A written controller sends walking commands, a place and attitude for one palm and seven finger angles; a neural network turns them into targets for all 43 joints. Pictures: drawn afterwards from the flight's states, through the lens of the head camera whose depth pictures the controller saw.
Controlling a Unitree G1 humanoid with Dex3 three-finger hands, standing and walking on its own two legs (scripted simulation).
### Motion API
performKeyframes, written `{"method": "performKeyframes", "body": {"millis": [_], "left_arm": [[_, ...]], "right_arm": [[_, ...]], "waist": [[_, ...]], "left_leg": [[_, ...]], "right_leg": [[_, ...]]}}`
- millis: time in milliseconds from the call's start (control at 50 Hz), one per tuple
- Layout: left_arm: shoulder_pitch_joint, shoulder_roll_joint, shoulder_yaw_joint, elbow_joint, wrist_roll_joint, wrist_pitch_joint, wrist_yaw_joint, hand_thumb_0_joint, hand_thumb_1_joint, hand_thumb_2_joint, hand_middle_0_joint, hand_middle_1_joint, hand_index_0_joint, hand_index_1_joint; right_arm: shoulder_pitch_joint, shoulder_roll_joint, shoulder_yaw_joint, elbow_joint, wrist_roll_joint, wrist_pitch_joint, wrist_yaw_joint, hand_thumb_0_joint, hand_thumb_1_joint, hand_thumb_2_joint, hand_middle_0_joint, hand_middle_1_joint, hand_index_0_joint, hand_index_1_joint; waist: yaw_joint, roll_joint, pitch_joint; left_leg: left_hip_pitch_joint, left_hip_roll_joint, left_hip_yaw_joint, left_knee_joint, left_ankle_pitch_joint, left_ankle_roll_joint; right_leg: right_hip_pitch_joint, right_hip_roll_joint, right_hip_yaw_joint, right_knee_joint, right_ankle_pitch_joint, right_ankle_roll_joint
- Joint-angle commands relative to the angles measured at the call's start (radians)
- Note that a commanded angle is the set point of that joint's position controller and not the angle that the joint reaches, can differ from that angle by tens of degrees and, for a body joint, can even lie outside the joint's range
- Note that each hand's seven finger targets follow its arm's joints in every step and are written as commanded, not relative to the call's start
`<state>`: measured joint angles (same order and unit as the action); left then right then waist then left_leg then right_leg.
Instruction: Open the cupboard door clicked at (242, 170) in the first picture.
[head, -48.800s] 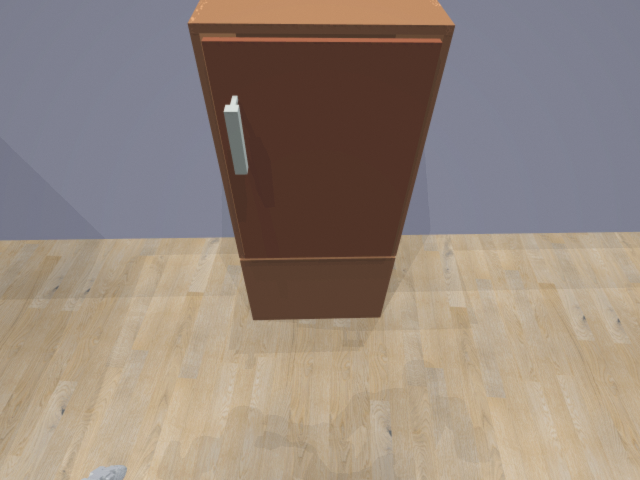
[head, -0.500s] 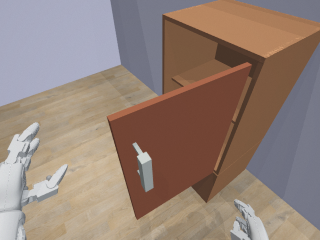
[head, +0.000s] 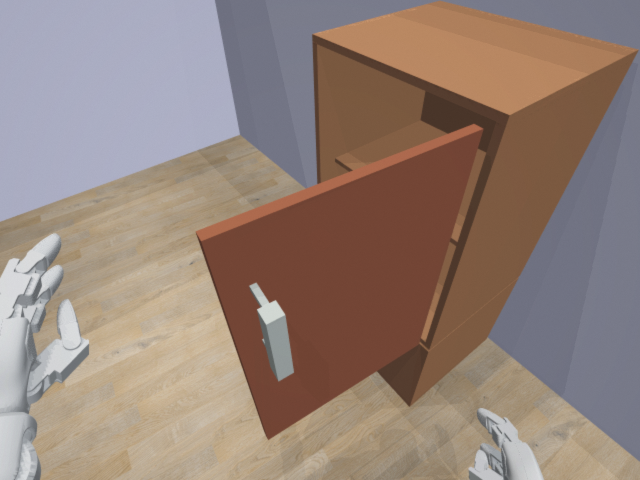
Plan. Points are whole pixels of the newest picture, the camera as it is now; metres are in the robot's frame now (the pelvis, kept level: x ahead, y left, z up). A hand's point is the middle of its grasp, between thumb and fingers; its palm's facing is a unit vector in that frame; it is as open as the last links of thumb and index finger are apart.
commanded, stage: step back with the hand held close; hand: left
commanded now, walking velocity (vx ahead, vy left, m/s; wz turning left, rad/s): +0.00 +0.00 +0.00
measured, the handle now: (269, 331) +0.29 +0.11 +0.03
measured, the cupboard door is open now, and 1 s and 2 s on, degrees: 85 85 85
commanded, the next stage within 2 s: stop stepping back and stand still in 1.26 s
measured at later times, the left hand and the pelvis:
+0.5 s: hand (60, 375) +0.16 +0.27 +0.14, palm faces +0.34 -0.80 -0.50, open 7.4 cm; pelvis -0.05 +0.01 +0.00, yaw -1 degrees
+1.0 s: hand out of the picture +0.07 +0.30 +0.15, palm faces +0.45 -0.79 -0.42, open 7.4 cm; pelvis -0.13 +0.04 -0.03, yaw +1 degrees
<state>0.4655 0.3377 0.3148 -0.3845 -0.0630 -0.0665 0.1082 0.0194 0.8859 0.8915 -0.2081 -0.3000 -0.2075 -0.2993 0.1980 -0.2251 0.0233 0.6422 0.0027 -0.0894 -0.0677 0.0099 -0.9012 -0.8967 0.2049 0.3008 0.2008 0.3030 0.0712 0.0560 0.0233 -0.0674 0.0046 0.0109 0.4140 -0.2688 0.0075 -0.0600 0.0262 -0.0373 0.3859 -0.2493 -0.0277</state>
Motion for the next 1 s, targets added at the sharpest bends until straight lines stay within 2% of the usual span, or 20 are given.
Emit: {"method": "performKeyframes", "body": {"millis": [0, 80, 100, 120, 140, 160, 200, 300, 340, 400, 500, 640, 700, 780, 860, 880, 900, 940, 960, 980], "left_arm": [[-0.099, 0.181, 0.118, -0.190, -0.003, -0.070, 0.020, 0.000, 0.900, 0.900, -0.200, -0.300, -0.200, -0.300], [-0.104, 0.196, 0.124, -0.198, 0.001, -0.077, 0.021, 0.000, 0.900, 0.900, -0.200, -0.300, -0.200, -0.300], [-0.172, 0.226, 0.142, -0.277, -0.003, -0.088, 0.026, 0.000, 0.900, 0.900, -0.200, -0.300, -0.200, -0.300], [-0.224, 0.343, 0.272, -0.281, 0.002, -0.127, 0.032, 0.000, 0.900, 0.900, -0.200, -0.300, -0.200, -0.300], [-0.096, 0.255, 0.213, -0.171, 0.004, -0.126, 0.019, 0.000, 0.900, 0.900, -0.200, -0.300, -0.200, -0.300], [-0.038, 0.213, 0.175, -0.154, 0.007, -0.125, 0.011, 0.000, 0.900, 0.900, -0.200, -0.300, -0.200, -0.300], [0.000, 0.203, 0.161, -0.178, 0.010, -0.134, 0.009, 0.000, 0.900, 0.900, -0.200, -0.300, -0.200, -0.300], [0.054, 0.240, 0.193, -0.225, 0.012, -0.134, 0.027, 0.000, 0.900, 0.900, -0.200, -0.300, -0.200, -0.300], [0.062, 0.255, 0.210, -0.240, 0.011, -0.132, 0.033, 0.000, 0.900, 0.900, -0.200, -0.300, -0.200, -0.300], [0.078, 0.266, 0.219, -0.272, 0.011, -0.135, 0.045, 0.000, 0.900, 0.900, -0.200, -0.300, -0.200, -0.300], [0.087, 0.268, 0.226, -0.312, 0.019, -0.148, 0.059, 0.000, 0.900, 0.900, -0.200, -0.300, -0.200, -0.300], [0.059, 0.240, 0.227, -0.312, 0.047, -0.181, 0.065, 0.000, 0.900, 0.900, -0.200, -0.300, -0.200, -0.300], [0.025, 0.242, 0.237, -0.312, 0.062, -0.193, 0.068, 0.000, 0.900, 0.900, -0.200, -0.300, -0.200, -0.300], [0.001, 0.246, 0.244, -0.320, 0.068, -0.207, 0.068, 0.000, 0.900, 0.900, -0.200, -0.300, -0.200, -0.300], [-0.011, 0.246, 0.224, -0.326, 0.049, -0.209, 0.082, 0.000, 0.900, 0.900, -0.200, -0.300, -0.200, -0.300], [-0.005, 0.257, 0.230, -0.327, 0.045, -0.209, 0.090, 0.000, 0.900, 0.900, -0.200, -0.300, -0.200, -0.300], [-0.005, 0.249, 0.219, -0.348, 0.041, -0.211, 0.093, 0.000, 0.900, 0.900, -0.200, -0.300, -0.200, -0.300], [0.002, 0.273, 0.247, -0.384, 0.038, -0.217, 0.098, 0.000, 0.900, 0.900, -0.200, -0.300, -0.200, -0.300], [0.008, 0.273, 0.255, -0.403, 0.042, -0.225, 0.097, 0.000, 0.900, 0.900, -0.200, -0.300, -0.200, -0.300], [0.020, 0.282, 0.290, -0.405, 0.055, -0.231, 0.098, 0.000, 0.900, 0.900, -0.200, -0.300, -0.200, -0.300]], "right_arm": [[-0.146, -0.104, -0.040, -0.162, 0.001, -0.059, -0.013, 0.000, -0.900, -0.900, 0.200, 0.300, 0.200, 0.300], [-0.147, -0.107, -0.043, -0.156, 0.000, -0.067, -0.014, 0.000, -0.900, -0.900, 0.200, 0.300, 0.200, 0.300], [-0.155, -0.105, -0.042, -0.165, 0.003, -0.072, -0.014, 0.000, -0.900, -0.900, 0.200, 0.300, 0.200, 0.300], [-0.131, -0.120, -0.042, -0.193, 0.011, -0.055, -0.014, 0.000, -0.900, -0.900, 0.200, 0.300, 0.200, 0.300], [-0.128, -0.110, -0.049, -0.170, 0.004, -0.037, -0.013, 0.000, -0.900, -0.900, 0.200, 0.300, 0.200, 0.300], [-0.124, -0.112, -0.052, -0.179, 0.003, -0.022, -0.009, 0.000, -0.900, -0.900, 0.200, 0.300, 0.200, 0.300], [-0.124, -0.121, -0.059, -0.190, 0.003, -0.007, -0.008, 0.000, -0.900, -0.900, 0.200, 0.300, 0.200, 0.300], [-0.127, -0.121, -0.071, -0.216, 0.008, 0.022, -0.021, 0.000, -0.900, -0.900, 0.200, 0.300, 0.200, 0.300], [-0.128, -0.118, -0.074, -0.227, 0.011, 0.031, -0.023, 0.000, -0.900, -0.900, 0.200, 0.300, 0.200, 0.300], [-0.125, -0.116, -0.077, -0.235, 0.013, 0.037, -0.029, 0.000, -0.900, -0.900, 0.200, 0.300, 0.200, 0.300], [-0.119, -0.124, -0.077, -0.247, 0.013, 0.027, -0.033, 0.000, -0.900, -0.900, 0.200, 0.300, 0.200, 0.300], [-0.093, -0.144, -0.080, -0.253, 0.009, -0.007, -0.031, 0.000, -0.900, -0.900, 0.200, 0.300, 0.200, 0.300], [-0.082, -0.144, -0.081, -0.250, 0.004, -0.024, -0.033, 0.000, -0.900, -0.900, 0.200, 0.300, 0.200, 0.300], [-0.067, -0.143, -0.085, -0.241, 0.001, -0.041, -0.031, 0.000, -0.900, -0.900, 0.200, 0.300, 0.200, 0.300], [-0.047, -0.123, -0.078, -0.208, -0.004, -0.044, -0.022, 0.000, -0.900, -0.900, 0.200, 0.300, 0.200, 0.300], [-0.047, -0.122, -0.078, -0.194, -0.005, -0.041, -0.020, 0.000, -0.900, -0.900, 0.200, 0.300, 0.200, 0.300], [-0.046, -0.116, -0.072, -0.192, -0.003, -0.038, -0.018, 0.000, -0.900, -0.900, 0.200, 0.300, 0.200, 0.300], [-0.064, -0.129, -0.072, -0.202, -0.002, -0.036, -0.023, 0.000, -0.900, -0.900, 0.200, 0.300, 0.200, 0.300], [-0.077, -0.139, -0.070, -0.214, -0.002, -0.041, -0.029, 0.000, -0.900, -0.900, 0.200, 0.300, 0.200, 0.300], [-0.099, -0.154, -0.076, -0.217, -0.010, -0.049, -0.037, 0.000, -0.900, -0.900, 0.200, 0.300, 0.200, 0.300]], "waist": [[-0.005, 0.001, -0.039], [-0.002, 0.019, -0.062], [-0.003, 0.025, -0.089], [-0.049, -0.039, 0.004], [-0.054, -0.085, -0.013], [-0.056, -0.098, -0.031], [-0.059, -0.030, -0.088], [-0.057, -0.024, -0.169], [-0.057, -0.063, -0.179], [-0.058, -0.028, -0.187], [-0.056, 0.014, -0.150], [-0.066, 0.060, -0.069], [-0.066, 0.055, -0.052], [-0.074, 0.000, -0.048], [-0.086, -0.150, -0.055], [-0.087, -0.147, -0.084], [-0.092, -0.137, -0.098], [-0.089, -0.027, -0.083], [-0.086, 0.096, -0.068], [-0.074, 0.269, -0.080]], "left_leg": [[-0.018, 0.014, -0.004, -0.046, 0.239, 0.015], [-0.005, 0.012, -0.002, -0.044, 0.248, 0.015], [0.006, 0.011, -0.006, -0.044, 0.240, 0.016], [-0.069, 0.027, -0.029, -0.002, 0.168, 0.034], [-0.060, 0.022, -0.034, 0.029, 0.163, 0.034], [-0.056, 0.023, -0.025, 0.040, 0.172, 0.031], [-0.055, 0.034, -0.020, 0.034, 0.241, 0.025], [-0.069, 0.064, -0.028, 0.017, 0.363, 0.022], [-0.089, 0.067, -0.032, 0.020, 0.363, 0.021], [-0.132, 0.067, -0.039, 0.020, 0.322, 0.022], [-0.250, 0.088, -0.079, -0.029, 0.179, 0.038], [-0.563, 0.135, -0.142, -0.121, -0.285, 0.087], [-0.660, 0.153, -0.169, -0.130, -0.383, 0.102], [-0.622, 0.113, -0.147, -0.029, -0.408, 0.092], [-0.336, 0.015, -0.071, 0.248, -0.242, 0.029], [-0.261, 0.004, -0.053, 0.300, -0.190, 0.019], [-0.239, 0.011, -0.063, 0.285, -0.171, 0.020], [-0.298, 0.061, -0.141, 0.121, -0.244, 0.041], [-0.425, 0.135, -0.232, -0.029, -0.356, 0.072], [-0.644, 0.271, -0.397, -0.255, -0.532, 0.125]], "right_leg": [[-0.013, -0.032, 0.037, -0.071, 0.212, 0.008], [-0.003, -0.034, 0.038, -0.070, 0.224, 0.007], [0.001, -0.035, 0.042, -0.073, 0.216, 0.009], [-0.119, -0.086, 0.149, -0.128, 0.268, 0.008], [-0.126, -0.113, 0.156, -0.129, 0.299, 0.002], [-0.134, -0.122, 0.152, -0.123, 0.321, 0.004], [-0.105, -0.126, 0.131, -0.077, 0.399, 0.005], [-0.075, -0.107, 0.101, -0.006, 0.447, 0.018], [-0.075, -0.103, 0.102, 0.006, 0.447, 0.022], [-0.068, -0.108, 0.112, 0.022, 0.420, 0.017], [-0.074, -0.079, 0.109, 0.053, 0.250, 0.024], [0.006, -0.050, 0.114, 0.161, 0.050, 0.033], [0.037, -0.039, 0.117, 0.215, 0.010, 0.035], [-0.066, -0.069, 0.189, 0.146, -0.087, 0.013], [-0.407, -0.198, 0.303, -0.072, -0.276, -0.057], [-0.453, -0.226, 0.304, -0.088, -0.261, -0.075], [-0.454, -0.230, 0.268, -0.065, -0.218, -0.072], [-0.432, -0.151, 0.186, 0.036, -0.222, -0.028], [-0.343, -0.080, 0.140, 0.176, -0.219, 0.005], [-0.125, 0.023, 0.058, 0.456, -0.132, 0.043]]}}
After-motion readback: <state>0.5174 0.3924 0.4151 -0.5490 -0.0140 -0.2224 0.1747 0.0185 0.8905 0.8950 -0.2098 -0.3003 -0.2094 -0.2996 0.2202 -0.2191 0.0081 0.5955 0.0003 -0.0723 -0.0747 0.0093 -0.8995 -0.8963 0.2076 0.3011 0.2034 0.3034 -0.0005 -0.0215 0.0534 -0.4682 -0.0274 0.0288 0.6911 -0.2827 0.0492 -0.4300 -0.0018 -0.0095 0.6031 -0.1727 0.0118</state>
